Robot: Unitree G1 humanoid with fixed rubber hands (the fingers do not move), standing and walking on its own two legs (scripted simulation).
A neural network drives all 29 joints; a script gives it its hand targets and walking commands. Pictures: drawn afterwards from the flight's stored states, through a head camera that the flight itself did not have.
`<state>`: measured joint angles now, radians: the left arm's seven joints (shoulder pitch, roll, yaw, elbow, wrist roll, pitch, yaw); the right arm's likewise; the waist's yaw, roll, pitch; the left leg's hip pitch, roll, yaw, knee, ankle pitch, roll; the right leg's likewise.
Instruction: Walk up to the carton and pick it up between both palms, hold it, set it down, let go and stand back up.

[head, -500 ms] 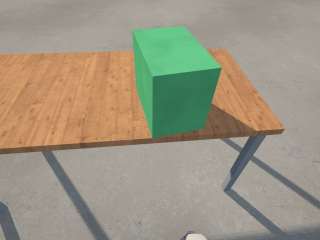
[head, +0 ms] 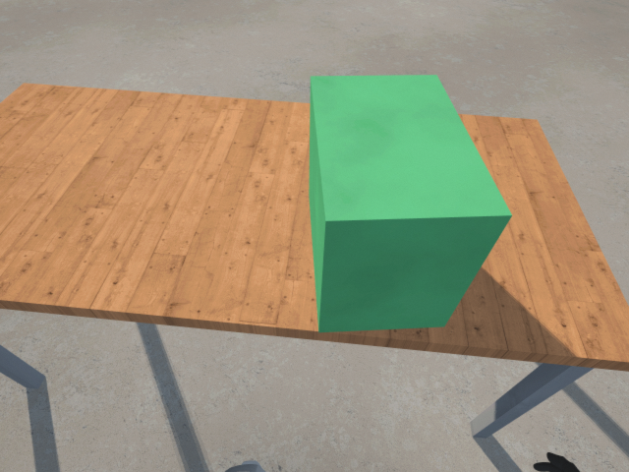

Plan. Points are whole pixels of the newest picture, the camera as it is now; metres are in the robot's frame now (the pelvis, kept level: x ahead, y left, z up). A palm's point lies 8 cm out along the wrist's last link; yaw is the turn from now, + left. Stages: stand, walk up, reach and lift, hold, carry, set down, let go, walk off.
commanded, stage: walk up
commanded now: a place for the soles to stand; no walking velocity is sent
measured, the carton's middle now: (378, 202) +0.53 -0.08 +0.03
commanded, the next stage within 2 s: none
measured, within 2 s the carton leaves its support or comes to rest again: neither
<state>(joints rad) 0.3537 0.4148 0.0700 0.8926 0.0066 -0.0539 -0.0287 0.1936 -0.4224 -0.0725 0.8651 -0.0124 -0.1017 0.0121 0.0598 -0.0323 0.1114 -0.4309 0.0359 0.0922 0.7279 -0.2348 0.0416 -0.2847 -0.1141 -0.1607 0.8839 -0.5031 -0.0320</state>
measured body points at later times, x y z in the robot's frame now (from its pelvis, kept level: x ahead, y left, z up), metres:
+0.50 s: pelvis +0.04 -0.05 -0.02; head +0.09 -0.08 +0.43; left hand +0.18 +0.26 -0.11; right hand +0.12 -0.39 -0.15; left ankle +0.05 +0.08 -0.70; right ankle +0.14 -0.17 -0.70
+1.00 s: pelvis +0.04 -0.03 +0.00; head +0.07 -0.03 +0.45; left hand +0.12 +0.30 -0.12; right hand +0.14 -0.34 -0.12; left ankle +0.04 +0.09 -0.70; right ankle +0.12 -0.17 -0.70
